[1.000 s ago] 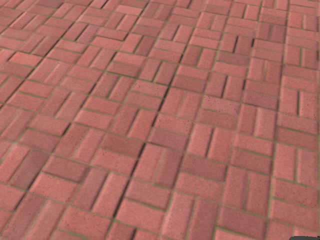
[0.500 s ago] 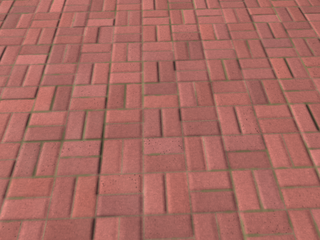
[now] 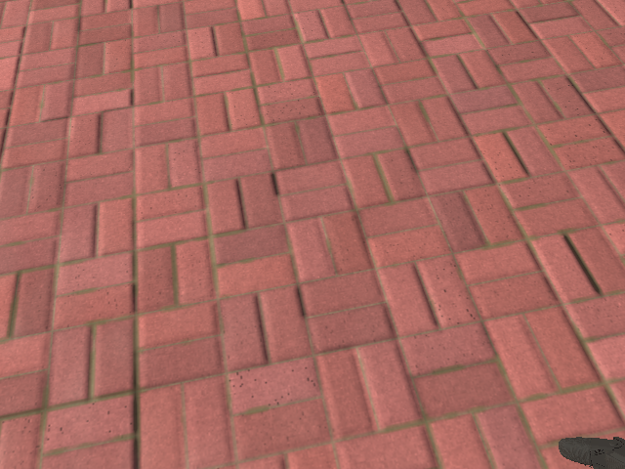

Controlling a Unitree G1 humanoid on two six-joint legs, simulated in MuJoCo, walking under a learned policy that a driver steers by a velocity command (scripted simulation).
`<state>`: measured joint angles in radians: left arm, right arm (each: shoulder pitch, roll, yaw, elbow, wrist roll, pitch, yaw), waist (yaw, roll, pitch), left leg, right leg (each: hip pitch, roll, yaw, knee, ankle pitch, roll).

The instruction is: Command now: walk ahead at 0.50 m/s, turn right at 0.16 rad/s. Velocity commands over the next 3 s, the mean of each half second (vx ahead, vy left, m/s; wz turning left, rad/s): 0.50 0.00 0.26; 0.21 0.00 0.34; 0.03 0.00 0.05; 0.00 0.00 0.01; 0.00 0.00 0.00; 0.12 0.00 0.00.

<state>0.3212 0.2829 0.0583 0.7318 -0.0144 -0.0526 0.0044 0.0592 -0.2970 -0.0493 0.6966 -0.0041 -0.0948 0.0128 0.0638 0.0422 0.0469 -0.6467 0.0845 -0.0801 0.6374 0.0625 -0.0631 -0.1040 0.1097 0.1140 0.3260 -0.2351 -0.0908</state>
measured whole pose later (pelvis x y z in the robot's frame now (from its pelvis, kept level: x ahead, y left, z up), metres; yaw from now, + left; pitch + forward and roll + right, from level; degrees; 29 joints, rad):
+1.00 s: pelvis +0.46 +0.08 -0.01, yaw +22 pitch +0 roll -2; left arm 0.16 0.25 0.03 0.78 0.01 -0.02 -0.01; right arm 0.19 -0.29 -0.04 0.68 -0.01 0.04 -0.02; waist 0.02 0.02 0.05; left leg -0.31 0.03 -0.07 0.56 -0.23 -0.03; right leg -0.31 0.03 -0.02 0.47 -0.16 -0.02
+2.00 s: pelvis +0.50 +0.11 -0.01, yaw +22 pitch -2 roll +0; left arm 0.17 0.23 0.03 1.11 0.00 0.02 0.04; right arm 0.26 -0.22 -0.02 0.95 -0.01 -0.01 -0.03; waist 0.02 0.00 0.04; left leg -0.17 -0.02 -0.03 0.48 -0.28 0.01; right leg -0.20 -0.02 0.02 0.48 -0.24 0.03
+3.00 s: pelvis +0.55 +0.10 -0.02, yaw +22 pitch +0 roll +0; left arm 0.34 0.19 0.03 1.10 -0.02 -0.09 0.01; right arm 0.40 -0.22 -0.04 1.08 0.04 -0.04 -0.02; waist 0.00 0.04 -0.02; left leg -0.19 0.02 -0.05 0.62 -0.41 0.02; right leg -0.23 0.02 -0.05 0.57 -0.34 -0.06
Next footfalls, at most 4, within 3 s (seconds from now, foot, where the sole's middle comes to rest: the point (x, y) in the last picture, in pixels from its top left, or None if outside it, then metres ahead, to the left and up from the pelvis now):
0.16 left None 0.29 0.14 -0.78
0.66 right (360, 406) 0.59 0.01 -0.78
1.00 left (253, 454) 0.48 0.23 -0.78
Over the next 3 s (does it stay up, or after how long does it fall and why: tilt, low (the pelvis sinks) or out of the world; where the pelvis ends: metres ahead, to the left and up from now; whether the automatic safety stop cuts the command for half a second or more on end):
stays up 0.55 0.10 -0.02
